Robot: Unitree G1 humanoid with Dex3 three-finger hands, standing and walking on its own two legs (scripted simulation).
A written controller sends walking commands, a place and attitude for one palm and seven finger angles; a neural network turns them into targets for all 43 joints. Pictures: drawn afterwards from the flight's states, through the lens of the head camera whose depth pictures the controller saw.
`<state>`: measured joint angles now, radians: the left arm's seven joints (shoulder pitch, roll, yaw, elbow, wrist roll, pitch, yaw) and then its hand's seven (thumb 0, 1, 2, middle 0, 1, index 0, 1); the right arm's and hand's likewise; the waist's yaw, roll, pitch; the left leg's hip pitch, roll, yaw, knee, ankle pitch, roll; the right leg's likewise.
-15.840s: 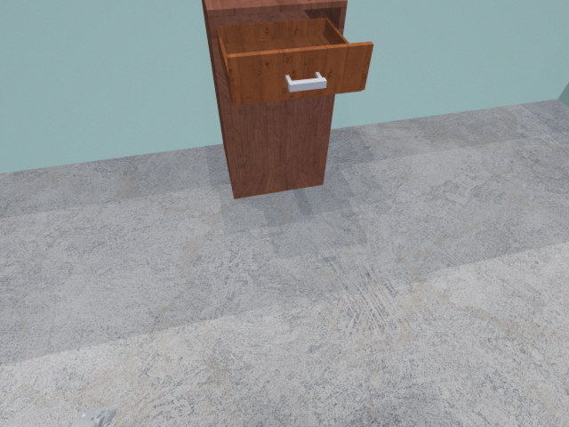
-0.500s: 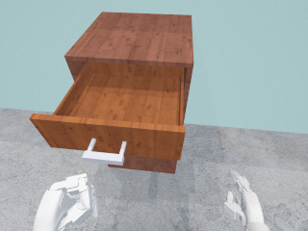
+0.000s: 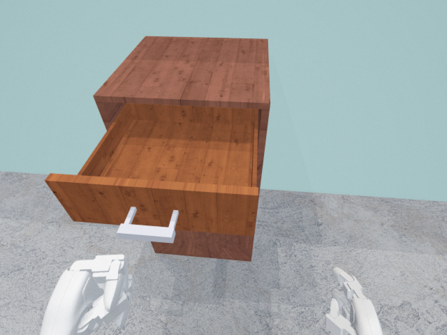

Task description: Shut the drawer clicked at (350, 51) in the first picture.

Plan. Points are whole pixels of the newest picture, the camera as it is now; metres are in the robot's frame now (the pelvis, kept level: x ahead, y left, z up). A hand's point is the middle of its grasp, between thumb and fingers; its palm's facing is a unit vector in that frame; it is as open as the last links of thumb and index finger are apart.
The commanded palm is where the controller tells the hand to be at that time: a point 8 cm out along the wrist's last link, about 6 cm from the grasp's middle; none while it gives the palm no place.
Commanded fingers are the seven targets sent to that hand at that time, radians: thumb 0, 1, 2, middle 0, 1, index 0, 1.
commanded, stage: raise the hand and make a fist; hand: left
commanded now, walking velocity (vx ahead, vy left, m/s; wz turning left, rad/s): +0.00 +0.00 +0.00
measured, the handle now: (150, 223) +0.32 +0.17 +0.02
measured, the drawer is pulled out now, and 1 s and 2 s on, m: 0.28 0.28 0.28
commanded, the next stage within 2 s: bring the fist close to the handle in 0.20 s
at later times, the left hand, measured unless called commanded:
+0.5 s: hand (126, 289) +0.17 +0.15 +0.10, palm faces +0.01 -1.00 -0.06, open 3.2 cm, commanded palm +0.13 +0.21 +0.10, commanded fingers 0.00 0.90 0.90 -1.40 -1.60 -1.40 -1.60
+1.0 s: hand (142, 280) +0.20 +0.15 +0.05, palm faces -0.05 -1.00 -0.03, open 3.2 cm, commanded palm +0.18 +0.20 +0.05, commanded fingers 0.00 0.90 0.90 -1.40 -1.60 -1.40 -1.60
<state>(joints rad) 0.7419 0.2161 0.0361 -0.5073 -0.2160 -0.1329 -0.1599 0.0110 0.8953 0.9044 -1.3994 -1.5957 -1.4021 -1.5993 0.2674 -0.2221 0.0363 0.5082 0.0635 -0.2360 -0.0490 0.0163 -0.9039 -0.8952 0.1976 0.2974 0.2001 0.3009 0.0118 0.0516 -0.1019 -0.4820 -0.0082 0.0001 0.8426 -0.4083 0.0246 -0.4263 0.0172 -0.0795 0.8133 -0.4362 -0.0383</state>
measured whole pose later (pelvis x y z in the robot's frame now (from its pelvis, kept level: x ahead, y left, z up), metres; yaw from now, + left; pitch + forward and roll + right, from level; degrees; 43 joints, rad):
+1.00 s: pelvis +0.00 +0.00 -0.01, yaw +0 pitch +9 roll -1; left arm 0.52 0.18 0.05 -0.18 -0.21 -0.33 -0.19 0.01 0.90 0.90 -1.40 -1.60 -1.40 -1.60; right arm 0.23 -0.23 0.02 0.55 0.03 -0.24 -0.04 0.02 -0.90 -0.90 0.20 0.30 0.20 0.30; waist -0.01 0.03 -0.09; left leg -0.65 -0.01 0.00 0.94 -0.44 0.02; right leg -0.59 0.01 -0.09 0.91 -0.47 -0.04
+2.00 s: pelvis +0.01 -0.01 -0.04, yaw +0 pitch +14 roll -1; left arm 0.35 0.21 0.06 -0.03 -0.21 -0.36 -0.16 0.01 0.89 0.92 -1.40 -1.60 -1.40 -1.60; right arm 0.23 -0.25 0.02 0.50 0.02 -0.14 -0.04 0.01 -0.91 -0.89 0.20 0.30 0.20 0.30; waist -0.03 0.04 -0.13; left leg -0.81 0.01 -0.02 1.07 -0.50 0.01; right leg -0.75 0.03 -0.10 1.04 -0.53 -0.06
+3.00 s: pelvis -0.01 +0.01 -0.03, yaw -1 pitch +14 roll -2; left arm -0.27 0.23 0.10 0.51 -0.16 -0.37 -0.10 -0.01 0.80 0.94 -1.40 -1.60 -1.40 -1.60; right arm 0.25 -0.25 0.03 0.62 0.03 -0.09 -0.03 0.01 -0.91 -0.89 0.20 0.30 0.20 0.30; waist -0.06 0.03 -0.10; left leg -0.83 -0.01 0.01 1.02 -0.45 0.03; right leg -0.78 0.01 -0.08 0.99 -0.47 -0.03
